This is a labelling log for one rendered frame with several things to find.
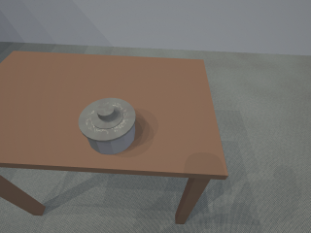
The table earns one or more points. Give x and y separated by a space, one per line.
42 95

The pot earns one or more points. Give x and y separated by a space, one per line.
116 146

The knob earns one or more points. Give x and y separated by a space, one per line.
106 111

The lid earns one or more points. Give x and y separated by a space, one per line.
104 131

